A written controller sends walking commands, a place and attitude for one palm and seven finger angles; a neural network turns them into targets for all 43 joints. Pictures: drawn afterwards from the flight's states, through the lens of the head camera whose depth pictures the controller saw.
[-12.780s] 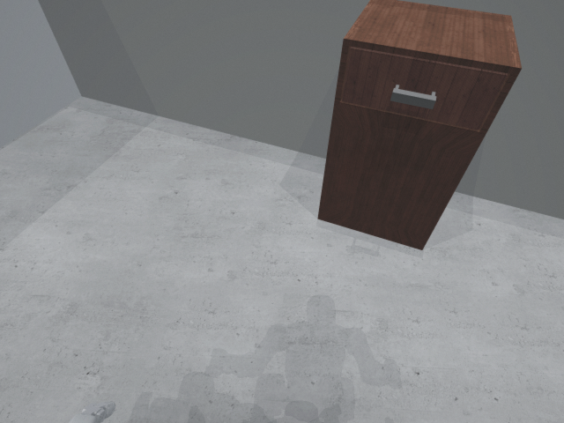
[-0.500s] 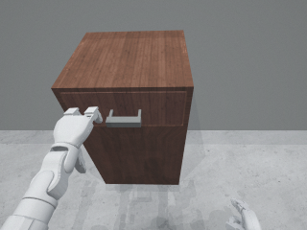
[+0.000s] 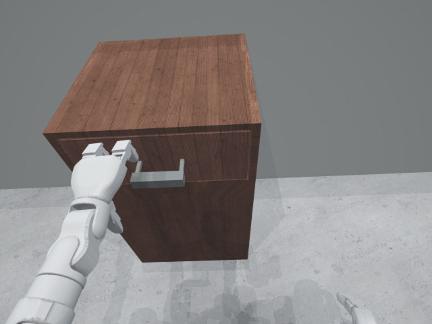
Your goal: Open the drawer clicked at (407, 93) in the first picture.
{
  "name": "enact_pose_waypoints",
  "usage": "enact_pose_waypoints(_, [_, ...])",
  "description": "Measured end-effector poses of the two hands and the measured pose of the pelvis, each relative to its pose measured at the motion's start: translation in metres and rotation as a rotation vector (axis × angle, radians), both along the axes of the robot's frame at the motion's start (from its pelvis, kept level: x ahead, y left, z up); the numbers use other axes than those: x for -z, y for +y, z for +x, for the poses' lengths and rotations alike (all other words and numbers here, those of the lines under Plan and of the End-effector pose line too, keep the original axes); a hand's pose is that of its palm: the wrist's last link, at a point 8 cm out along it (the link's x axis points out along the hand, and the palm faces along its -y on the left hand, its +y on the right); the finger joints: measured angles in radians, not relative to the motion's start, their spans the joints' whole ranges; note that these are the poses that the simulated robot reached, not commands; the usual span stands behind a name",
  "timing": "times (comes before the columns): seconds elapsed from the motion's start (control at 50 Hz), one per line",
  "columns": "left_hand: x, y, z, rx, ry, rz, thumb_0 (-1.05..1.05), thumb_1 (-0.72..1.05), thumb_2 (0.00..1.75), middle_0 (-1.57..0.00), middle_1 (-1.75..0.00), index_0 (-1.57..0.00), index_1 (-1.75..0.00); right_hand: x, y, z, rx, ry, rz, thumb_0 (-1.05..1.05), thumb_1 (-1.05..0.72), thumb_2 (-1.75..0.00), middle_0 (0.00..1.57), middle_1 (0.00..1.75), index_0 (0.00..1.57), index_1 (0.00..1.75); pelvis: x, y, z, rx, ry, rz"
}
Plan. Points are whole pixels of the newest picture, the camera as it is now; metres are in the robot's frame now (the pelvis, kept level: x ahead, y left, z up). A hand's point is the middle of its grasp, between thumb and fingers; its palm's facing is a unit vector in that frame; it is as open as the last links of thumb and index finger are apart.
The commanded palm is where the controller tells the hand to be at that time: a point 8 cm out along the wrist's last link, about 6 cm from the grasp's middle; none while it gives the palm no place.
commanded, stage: move the hooked fingers above the handle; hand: left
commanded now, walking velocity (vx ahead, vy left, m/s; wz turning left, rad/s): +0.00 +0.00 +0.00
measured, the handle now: (159, 171) +0.46 +0.19 -0.03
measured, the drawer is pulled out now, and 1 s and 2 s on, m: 0.00 0.00 0.00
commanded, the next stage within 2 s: none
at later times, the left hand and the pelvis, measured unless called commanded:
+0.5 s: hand (126, 177) +0.38 +0.23 +0.04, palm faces +0.05 -0.02 -1.00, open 13.8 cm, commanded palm +0.36 +0.21 +0.10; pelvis -0.01 +0.01 -0.01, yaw +0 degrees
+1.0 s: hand (129, 176) +0.40 +0.23 +0.02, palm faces -0.06 -0.01 -1.00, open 13.8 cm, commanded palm +0.39 +0.20 +0.09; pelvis -0.01 +0.01 -0.01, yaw -1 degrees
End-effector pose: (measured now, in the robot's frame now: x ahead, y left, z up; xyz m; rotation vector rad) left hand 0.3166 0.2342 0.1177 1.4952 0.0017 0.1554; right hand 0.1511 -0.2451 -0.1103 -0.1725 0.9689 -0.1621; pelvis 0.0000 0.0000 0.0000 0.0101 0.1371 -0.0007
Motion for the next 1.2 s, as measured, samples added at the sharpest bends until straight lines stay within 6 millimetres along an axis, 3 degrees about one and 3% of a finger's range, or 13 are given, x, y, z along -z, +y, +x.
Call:
enact_pose_waypoints(0.12, [0.010,0.012,0.011,-0.111,0.085,0.000,0.00,-0.49,0.30,-0.32,-1.21,-0.32,-1.20,0.001,0.010,0.002,-0.001,0.015,0.029,0.01,-0.91,-0.89,0.20,0.30,0.20,0.30,-0.001,0.004,0.005,0.001,0.007,-0.001])
enact_pose_waypoints(0.22, [0.023,-0.007,0.013,-0.014,0.150,-0.036,0.00,-0.49,0.30,-0.32,-1.21,-0.32,-1.20,0.000,0.013,0.002,-0.005,0.017,0.011,0.01,-0.91,-0.89,0.20,0.30,0.20,0.30,0.000,0.008,0.006,-0.005,0.007,-0.004])
enact_pose_waypoints(0.32, [0.024,-0.026,0.020,0.098,0.089,-0.024,0.00,-0.49,0.30,-0.32,-1.21,-0.32,-1.20,0.001,0.013,-0.003,0.004,0.020,-0.004,0.01,-0.91,-0.89,0.20,0.30,0.20,0.30,0.003,0.011,0.002,-0.002,0.017,-0.008])
enact_pose_waypoints(0.42, [0.020,-0.019,0.035,0.037,0.018,0.015,0.00,-0.49,0.30,-0.32,-1.21,-0.33,-1.20,0.008,0.015,-0.018,0.021,0.051,0.008,0.01,-0.91,-0.89,0.20,0.30,0.20,0.30,0.006,0.012,-0.003,0.002,0.032,-0.011])
enact_pose_waypoints(0.54, [0.024,-0.008,0.047,-0.082,0.095,0.038,0.00,-0.49,0.30,-0.32,-1.21,-0.32,-1.20,0.014,0.014,-0.044,0.055,0.115,0.025,0.01,-0.91,-0.89,0.20,0.30,0.20,0.30,0.005,0.013,-0.006,0.001,0.039,-0.013])
enact_pose_waypoints(0.66, [0.034,-0.040,0.056,0.048,0.171,-0.001,0.00,-0.49,0.30,-0.32,-1.21,-0.32,-1.20,0.015,0.006,-0.069,0.091,0.155,0.000,0.01,-0.91,-0.89,0.20,0.30,0.20,0.30,0.004,0.013,-0.008,-0.002,0.036,-0.014])
enact_pose_waypoints(0.76, [0.032,-0.063,0.064,0.154,0.089,-0.018,0.00,-0.49,0.30,-0.32,-1.21,-0.32,-1.20,0.016,-0.002,-0.087,0.128,0.170,-0.018,0.01,-0.91,-0.89,0.20,0.30,0.20,0.30,0.008,0.011,-0.011,0.016,0.052,-0.012])
enact_pose_waypoints(0.86, [0.030,-0.041,0.072,0.031,0.020,0.038,0.01,-0.49,0.30,-0.32,-1.21,-0.32,-1.20,0.022,-0.006,-0.102,0.150,0.201,-0.008,0.01,-0.91,-0.89,0.20,0.30,0.20,0.30,0.010,0.008,-0.014,0.029,0.073,-0.009])
enact_pose_waypoints(0.94, [0.033,-0.013,0.071,-0.104,0.083,0.079,0.01,-0.49,0.30,-0.32,-1.20,-0.33,-1.21,0.025,-0.006,-0.109,0.158,0.233,0.010,0.01,-0.91,-0.89,0.20,0.30,0.20,0.30,0.008,0.007,-0.013,0.027,0.079,-0.010])
enact_pose_waypoints(1.0, [0.038,-0.006,0.067,-0.134,0.165,0.052,0.00,-0.49,0.30,-0.32,-1.20,-0.33,-1.21,0.023,-0.007,-0.110,0.158,0.241,0.009,0.01,-0.91,-0.89,0.20,0.30,0.20,0.30,0.005,0.006,-0.011,0.014,0.070,-0.013])
enact_pose_waypoints(1.1, [0.042,-0.037,0.065,0.049,0.207,-0.010,0.00,-0.49,0.30,-0.32,-1.21,-0.33,-1.20,0.016,-0.010,-0.098,0.139,0.210,-0.031,0.01,-0.91,-0.89,0.20,0.30,0.20,0.30,0.004,0.007,-0.008,-0.005,0.057,-0.017])
enact_pose_waypoints(1.2, [0.031,-0.068,0.069,0.204,0.059,-0.034,0.00,-0.49,0.30,-0.32,-1.21,-0.33,-1.20,0.014,-0.011,-0.082,0.139,0.149,-0.037,0.01,-0.91,-0.89,0.20,0.30,0.20,0.30,0.008,0.010,-0.008,0.011,0.068,-0.017])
